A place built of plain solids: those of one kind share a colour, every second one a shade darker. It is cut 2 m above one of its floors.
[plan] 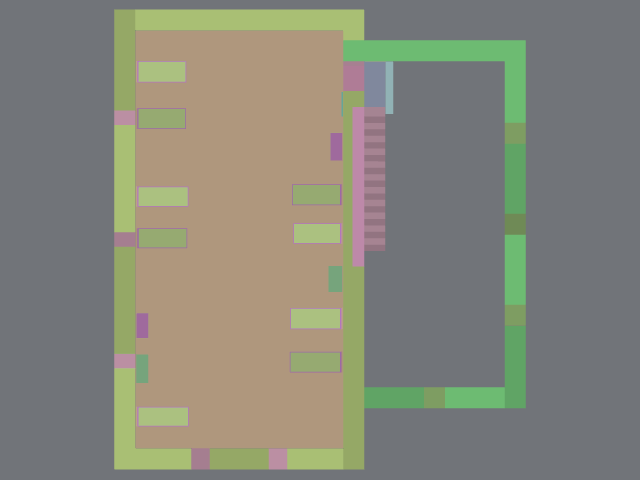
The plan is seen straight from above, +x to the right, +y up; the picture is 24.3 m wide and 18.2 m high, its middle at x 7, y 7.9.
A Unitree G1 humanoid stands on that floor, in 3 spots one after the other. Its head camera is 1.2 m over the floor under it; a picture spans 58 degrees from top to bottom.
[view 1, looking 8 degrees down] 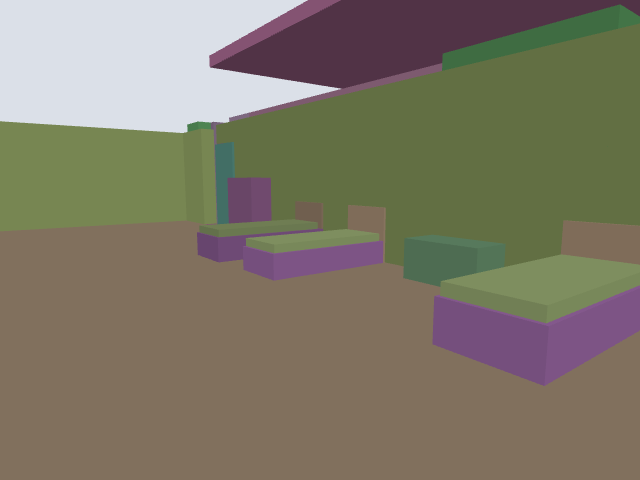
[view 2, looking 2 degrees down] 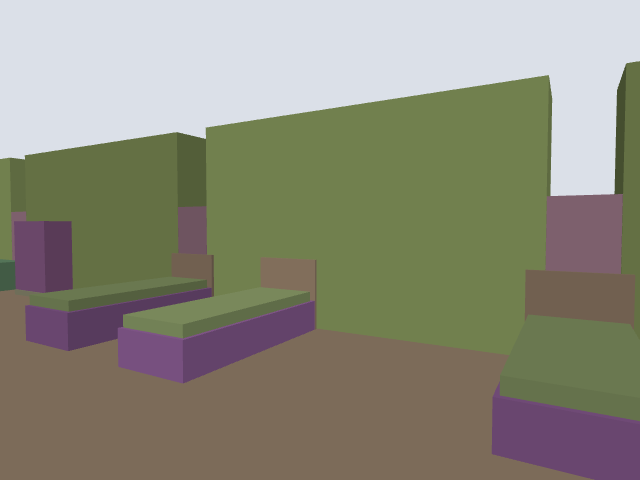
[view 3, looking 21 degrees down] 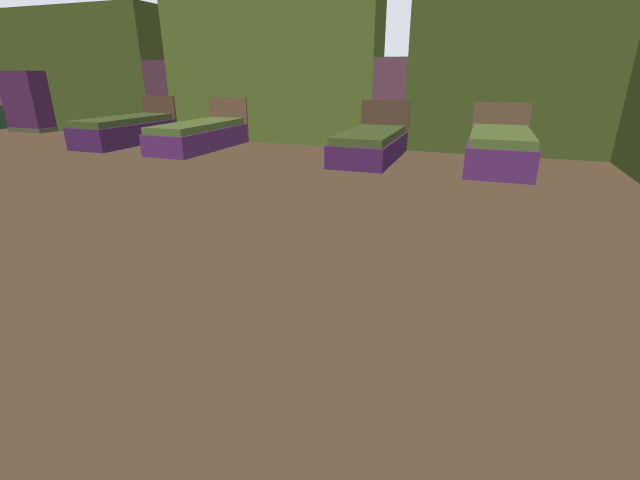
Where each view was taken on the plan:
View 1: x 3.40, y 3.40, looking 53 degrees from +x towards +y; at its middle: bed_pallet_dorter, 5.54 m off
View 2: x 4.29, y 12.44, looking -150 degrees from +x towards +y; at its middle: wall_dorter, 4.96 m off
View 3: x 7.36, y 14.02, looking -160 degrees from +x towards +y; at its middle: floor_dorter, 3.35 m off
